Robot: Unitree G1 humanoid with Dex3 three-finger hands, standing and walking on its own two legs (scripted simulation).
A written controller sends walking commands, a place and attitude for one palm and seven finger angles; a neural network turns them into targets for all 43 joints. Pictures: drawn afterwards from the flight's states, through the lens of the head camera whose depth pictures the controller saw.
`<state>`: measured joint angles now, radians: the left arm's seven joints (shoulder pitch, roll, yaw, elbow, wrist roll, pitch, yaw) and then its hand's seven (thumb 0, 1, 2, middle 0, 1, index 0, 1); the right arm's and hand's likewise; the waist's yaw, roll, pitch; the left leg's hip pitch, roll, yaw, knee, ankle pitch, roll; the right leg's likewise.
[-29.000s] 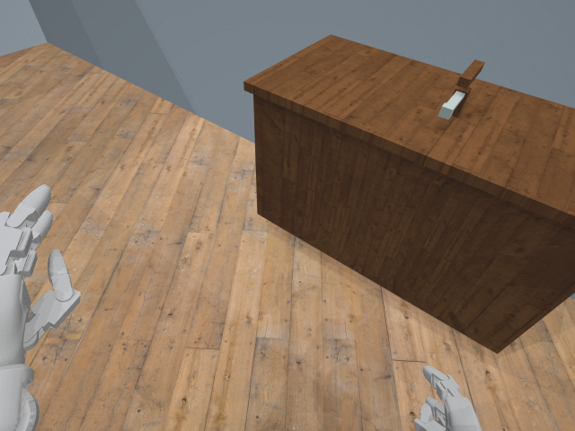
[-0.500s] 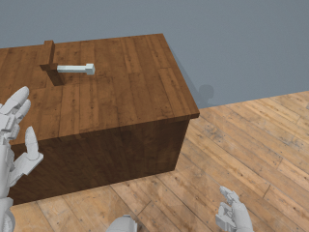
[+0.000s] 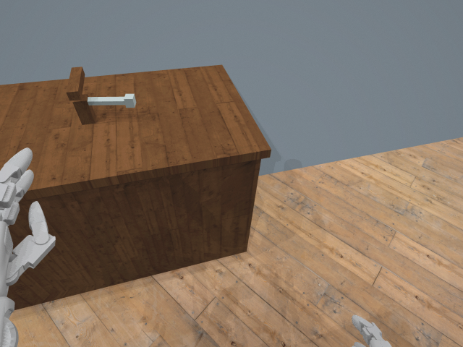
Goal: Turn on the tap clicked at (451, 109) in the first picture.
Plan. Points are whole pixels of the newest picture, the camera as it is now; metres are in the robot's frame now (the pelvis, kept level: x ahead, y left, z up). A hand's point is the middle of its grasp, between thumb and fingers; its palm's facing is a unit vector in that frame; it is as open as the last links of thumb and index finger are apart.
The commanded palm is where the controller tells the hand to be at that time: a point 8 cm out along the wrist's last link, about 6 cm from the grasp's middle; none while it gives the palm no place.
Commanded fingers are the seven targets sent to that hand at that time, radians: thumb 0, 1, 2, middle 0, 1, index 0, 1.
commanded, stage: stop stepping back and stand still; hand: left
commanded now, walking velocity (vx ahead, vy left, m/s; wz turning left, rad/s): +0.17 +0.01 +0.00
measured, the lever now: (130, 100) +0.73 +0.31 +0.04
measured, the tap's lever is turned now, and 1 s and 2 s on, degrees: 78 78 78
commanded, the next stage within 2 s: stand and check the lever's angle in 1.18 s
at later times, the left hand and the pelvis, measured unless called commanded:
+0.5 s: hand (35, 270) +0.17 +0.23 +0.17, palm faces +0.42 -0.83 -0.36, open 7.4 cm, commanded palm +0.11 +0.28 +0.19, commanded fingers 0.00 0.90 0.90 -0.20 -0.30 -0.20 -0.30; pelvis -0.03 -0.01 +0.00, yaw +3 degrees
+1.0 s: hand (34, 230) +0.22 +0.26 +0.17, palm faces +0.42 -0.82 -0.38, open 7.4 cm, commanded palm +0.16 +0.29 +0.19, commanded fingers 0.00 0.90 0.90 -0.20 -0.30 -0.20 -0.30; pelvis +0.02 +0.00 +0.01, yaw +3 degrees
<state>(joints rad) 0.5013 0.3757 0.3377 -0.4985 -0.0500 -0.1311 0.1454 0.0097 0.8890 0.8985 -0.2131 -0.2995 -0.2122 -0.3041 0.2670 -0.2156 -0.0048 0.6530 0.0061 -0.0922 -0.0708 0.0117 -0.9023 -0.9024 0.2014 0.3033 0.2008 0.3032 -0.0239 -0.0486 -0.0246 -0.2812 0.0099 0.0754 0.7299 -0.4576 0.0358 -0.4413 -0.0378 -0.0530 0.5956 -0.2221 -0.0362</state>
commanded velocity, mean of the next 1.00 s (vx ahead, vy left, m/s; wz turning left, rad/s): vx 0.05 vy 0.01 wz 0.00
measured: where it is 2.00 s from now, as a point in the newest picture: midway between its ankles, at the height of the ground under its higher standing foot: outside the picture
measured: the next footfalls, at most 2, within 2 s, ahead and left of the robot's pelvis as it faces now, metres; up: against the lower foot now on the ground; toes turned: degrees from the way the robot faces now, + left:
left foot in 0.02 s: +0.04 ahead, +0.11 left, +0.00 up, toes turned +5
right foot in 0.24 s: +0.06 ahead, -0.11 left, +0.00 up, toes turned +3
